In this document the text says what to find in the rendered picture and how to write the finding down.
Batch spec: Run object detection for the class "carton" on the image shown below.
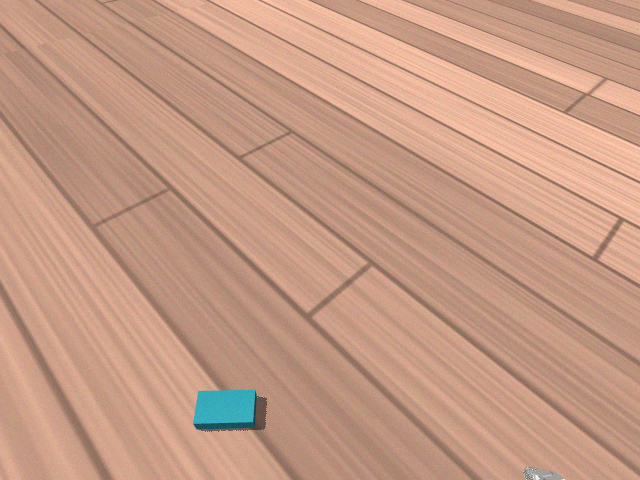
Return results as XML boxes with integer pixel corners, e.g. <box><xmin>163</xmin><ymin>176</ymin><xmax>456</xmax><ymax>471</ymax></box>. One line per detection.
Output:
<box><xmin>193</xmin><ymin>390</ymin><xmax>257</xmax><ymax>429</ymax></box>

